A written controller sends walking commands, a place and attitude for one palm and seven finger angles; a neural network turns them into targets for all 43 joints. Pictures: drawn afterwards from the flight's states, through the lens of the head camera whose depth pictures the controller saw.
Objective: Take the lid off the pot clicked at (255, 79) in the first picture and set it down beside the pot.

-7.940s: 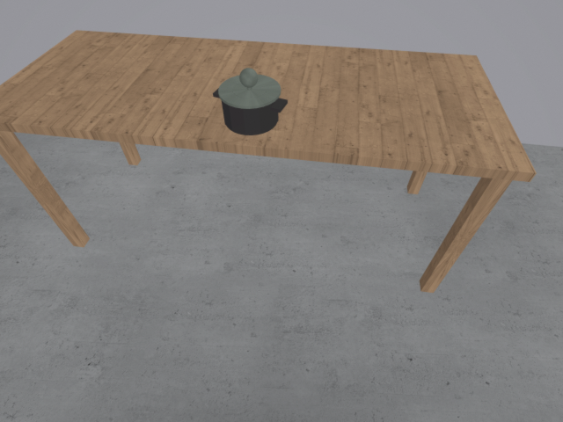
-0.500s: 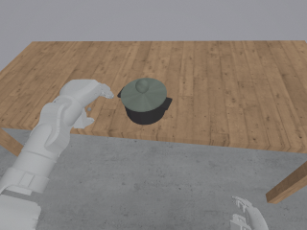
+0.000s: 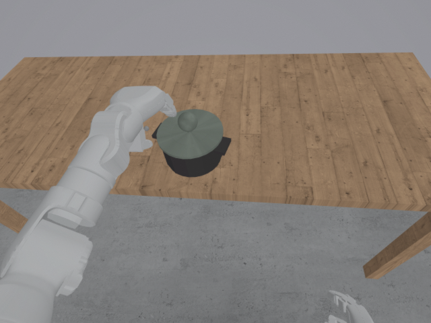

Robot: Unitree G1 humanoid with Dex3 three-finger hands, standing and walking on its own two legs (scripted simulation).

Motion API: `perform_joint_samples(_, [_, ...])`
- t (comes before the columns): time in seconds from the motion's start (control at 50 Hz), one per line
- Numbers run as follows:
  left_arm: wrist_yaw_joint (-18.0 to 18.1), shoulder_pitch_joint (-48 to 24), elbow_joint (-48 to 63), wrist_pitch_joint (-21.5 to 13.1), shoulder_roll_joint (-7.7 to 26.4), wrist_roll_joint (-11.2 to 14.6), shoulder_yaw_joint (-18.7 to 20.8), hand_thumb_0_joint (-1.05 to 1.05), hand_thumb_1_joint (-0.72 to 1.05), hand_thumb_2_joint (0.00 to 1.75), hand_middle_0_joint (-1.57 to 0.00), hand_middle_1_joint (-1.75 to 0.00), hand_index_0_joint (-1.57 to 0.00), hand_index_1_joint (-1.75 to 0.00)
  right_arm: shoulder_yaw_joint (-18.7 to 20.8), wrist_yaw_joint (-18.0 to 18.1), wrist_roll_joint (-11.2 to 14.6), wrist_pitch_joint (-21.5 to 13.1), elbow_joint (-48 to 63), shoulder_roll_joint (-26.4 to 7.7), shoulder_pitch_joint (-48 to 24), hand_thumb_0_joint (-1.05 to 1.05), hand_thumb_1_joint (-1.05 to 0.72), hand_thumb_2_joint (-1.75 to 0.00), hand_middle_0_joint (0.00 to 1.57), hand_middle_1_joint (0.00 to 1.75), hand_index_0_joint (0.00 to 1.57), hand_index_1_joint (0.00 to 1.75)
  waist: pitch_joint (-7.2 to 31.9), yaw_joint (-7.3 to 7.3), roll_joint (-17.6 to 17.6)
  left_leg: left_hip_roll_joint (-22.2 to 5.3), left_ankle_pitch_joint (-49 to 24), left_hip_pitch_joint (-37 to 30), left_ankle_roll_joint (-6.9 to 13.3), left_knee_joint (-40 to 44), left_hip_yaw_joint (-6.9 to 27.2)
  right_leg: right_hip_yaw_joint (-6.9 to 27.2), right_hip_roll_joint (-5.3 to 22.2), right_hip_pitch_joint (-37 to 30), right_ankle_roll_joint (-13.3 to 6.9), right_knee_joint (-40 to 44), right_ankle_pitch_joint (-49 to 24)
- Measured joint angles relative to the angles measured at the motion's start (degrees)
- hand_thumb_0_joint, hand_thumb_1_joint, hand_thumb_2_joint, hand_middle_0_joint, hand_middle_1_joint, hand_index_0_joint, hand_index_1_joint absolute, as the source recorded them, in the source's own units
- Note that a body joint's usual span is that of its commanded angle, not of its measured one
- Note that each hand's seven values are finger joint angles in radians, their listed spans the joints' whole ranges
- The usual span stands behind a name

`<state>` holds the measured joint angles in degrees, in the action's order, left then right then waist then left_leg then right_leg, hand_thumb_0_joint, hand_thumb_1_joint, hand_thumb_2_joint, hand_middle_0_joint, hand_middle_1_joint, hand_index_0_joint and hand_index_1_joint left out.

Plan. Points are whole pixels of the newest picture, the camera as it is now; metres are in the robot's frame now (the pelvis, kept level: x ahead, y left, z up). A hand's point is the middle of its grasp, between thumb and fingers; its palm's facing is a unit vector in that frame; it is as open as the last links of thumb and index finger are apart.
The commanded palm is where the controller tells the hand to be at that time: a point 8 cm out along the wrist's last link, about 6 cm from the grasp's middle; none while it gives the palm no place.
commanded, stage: move the open hand above the knob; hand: left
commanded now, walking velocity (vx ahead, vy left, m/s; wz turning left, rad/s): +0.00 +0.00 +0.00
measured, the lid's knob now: (187, 121) +0.55 +0.08 +0.04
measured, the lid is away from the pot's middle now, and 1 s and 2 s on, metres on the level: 0.00 0.00 0.00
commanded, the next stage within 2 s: lower the open fingers around the knob in 1.40 s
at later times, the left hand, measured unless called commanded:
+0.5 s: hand (179, 100) +0.52 +0.08 +0.14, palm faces -0.32 -0.03 -0.95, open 10.3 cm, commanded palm +0.52 +0.09 +0.19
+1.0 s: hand (168, 100) +0.53 +0.10 +0.13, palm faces -0.35 -0.02 -0.94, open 10.3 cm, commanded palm +0.54 +0.10 +0.19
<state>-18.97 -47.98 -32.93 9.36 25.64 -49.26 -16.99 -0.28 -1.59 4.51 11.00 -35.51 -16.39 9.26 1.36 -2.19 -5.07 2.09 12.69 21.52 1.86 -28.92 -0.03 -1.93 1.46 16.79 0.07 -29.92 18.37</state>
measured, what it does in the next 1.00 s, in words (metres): stands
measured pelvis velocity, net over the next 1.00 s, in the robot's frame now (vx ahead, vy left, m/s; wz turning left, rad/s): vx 0.02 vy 0.01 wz -0.04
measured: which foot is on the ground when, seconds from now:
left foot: down 0.00-1.00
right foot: down 0.00-1.00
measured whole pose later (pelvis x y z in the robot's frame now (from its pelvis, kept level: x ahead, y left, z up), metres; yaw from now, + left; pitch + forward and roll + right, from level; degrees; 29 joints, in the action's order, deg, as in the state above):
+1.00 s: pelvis +0.02 +0.01 +0.00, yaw -3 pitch +13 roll +0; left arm -17.0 -69.8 -63.2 9.5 23.5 -52.8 -15.6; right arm 1.5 1.0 3.0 5.9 -41.8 -15.6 17.0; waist 4.5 -8.0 -3.5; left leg 1.0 13.9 29.0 2.6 -30.0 -2.2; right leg 0.4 0.5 24.2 0.7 -28.9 17.5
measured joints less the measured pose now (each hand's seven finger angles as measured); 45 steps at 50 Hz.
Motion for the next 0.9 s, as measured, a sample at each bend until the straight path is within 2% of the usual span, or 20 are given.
perform_joint_samples(0.24, [1.4, -10.8, -14.9, 1.2, -3.2, -1.2, -1.3, 0.0, -0.3, 1.41, -0.82, -0.08, -0.82, -0.08, 0.3, 1.1, -0.4, -0.4, -2.7, 0.5, 2.7, 0.01, -0.91, -0.9, 0.2, 0.3, 0.2, 0.3, 0.8, -2.26, 0.5, -0.4, 0.0, 1.9, 0.0, 0.0, -0.7, 0.7, -0.3, 2.3, 0.0, -0.1, -0.3])
perform_joint_samples(0.34, [2.2, -15.0, -20.8, 1.4, -4.1, -1.6, -0.5, 0.0, -0.3, 1.41, -0.82, -0.08, -0.82, -0.08, 0.5, 1.8, -0.7, -1.2, -4.1, 0.3, 4.1, 0.01, -0.91, -0.9, 0.2, 0.3, 0.2, 0.3, 1.1, -3.63, 0.6, -0.6, 0.0, 3.0, 0.1, 0.1, -1.2, 1.2, -0.6, 3.6, 0.0, 0.1, -0.5])
perform_joint_samples(0.46, [3.1, -19.8, -26.9, 2.2, -4.3, -2.7, 1.0, 0.0, -0.3, 1.41, -0.82, -0.08, -0.82, -0.08, 0.9, 2.5, -1.1, -2.6, -5.5, 0.0, 6.1, 0.01, -0.91, -0.9, 0.2, 0.3, 0.2, 0.3, 1.7, -5.47, 0.9, -1.1, 0.2, 4.8, 0.1, -0.1, -1.8, 1.9, -1.0, 5.5, 0.0, 0.2, -0.8])
perform_joint_samples(0.6, [2.9, -21.2, -30.7, 2.3, -2.4, -4.0, 3.9, 0.0, -0.3, 1.41, -0.82, -0.08, -0.82, -0.08, 1.3, 2.9, -1.3, -3.1, -5.7, -0.5, 8.5, 0.01, -0.91, -0.9, 0.2, 0.3, 0.2, 0.3, 2.2, -6.99, 1.0, -1.7, 0.6, 5.7, 0.2, 0.0, -2.8, 3.0, -1.5, 6.4, 0.1, 1.0, -1.2])
perform_joint_samples(0.66, [2.3, -20.3, -29.5, 1.7, -1.4, -4.4, 3.8, 0.0, -0.29, 1.41, -0.82, -0.08, -0.82, -0.08, 1.7, 3.1, -1.4, -3.4, -5.5, -0.4, 9.5, 0.01, -0.91, -0.9, 0.2, 0.3, 0.2, 0.3, 2.3, -7.04, 1.0, -1.8, 0.6, 5.7, 0.2, 0.3, -2.9, 3.1, -1.6, 6.4, 0.2, 1.5, -1.4])
perform_joint_samples(0.9, [2.1, -21.1, -30.4, 0.2, -1.4, -3.9, 2.4, 0.0, -0.29, 1.41, -0.82, -0.08, -0.82, -0.08, 1.7, 2.8, -1.5, -4.6, -6.3, 0.7, 8.7, 0.0, -0.9, -0.9, 0.2, 0.3, 0.2, 0.3, 2.9, -6.17, 1.7, -1.4, 1.0, 6.9, 0.5, -0.6, -2.3, 2.5, -1.2, 6.9, 0.5, 1.5, -1.1])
